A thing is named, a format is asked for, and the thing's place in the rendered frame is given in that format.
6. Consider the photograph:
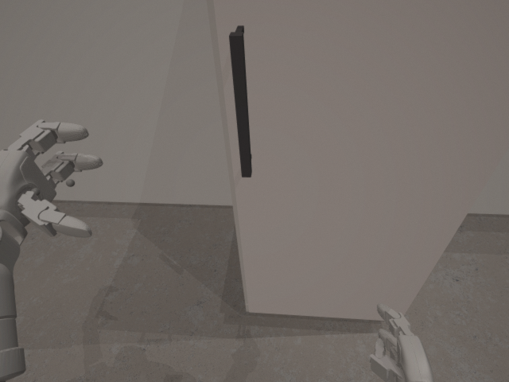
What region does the fridge door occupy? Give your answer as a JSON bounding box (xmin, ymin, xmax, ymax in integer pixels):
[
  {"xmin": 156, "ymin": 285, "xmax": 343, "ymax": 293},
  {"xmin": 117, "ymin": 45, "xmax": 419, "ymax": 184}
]
[{"xmin": 213, "ymin": 0, "xmax": 509, "ymax": 321}]

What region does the robot right hand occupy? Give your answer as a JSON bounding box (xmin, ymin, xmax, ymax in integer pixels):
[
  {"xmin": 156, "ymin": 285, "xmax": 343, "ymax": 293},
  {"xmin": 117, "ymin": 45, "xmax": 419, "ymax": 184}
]
[{"xmin": 370, "ymin": 303, "xmax": 434, "ymax": 382}]

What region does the handle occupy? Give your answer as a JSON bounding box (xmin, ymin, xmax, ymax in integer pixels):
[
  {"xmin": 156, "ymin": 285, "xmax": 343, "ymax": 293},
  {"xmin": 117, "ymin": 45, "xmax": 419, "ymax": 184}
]
[{"xmin": 229, "ymin": 25, "xmax": 252, "ymax": 177}]

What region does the left robot forearm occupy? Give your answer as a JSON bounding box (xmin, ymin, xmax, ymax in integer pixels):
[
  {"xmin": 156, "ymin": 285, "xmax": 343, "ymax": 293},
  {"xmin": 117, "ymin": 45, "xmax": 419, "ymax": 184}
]
[{"xmin": 0, "ymin": 209, "xmax": 28, "ymax": 382}]

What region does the robot left hand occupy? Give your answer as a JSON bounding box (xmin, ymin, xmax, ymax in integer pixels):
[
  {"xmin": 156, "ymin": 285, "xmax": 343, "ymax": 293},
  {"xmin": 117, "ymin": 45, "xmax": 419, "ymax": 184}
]
[{"xmin": 0, "ymin": 119, "xmax": 103, "ymax": 238}]

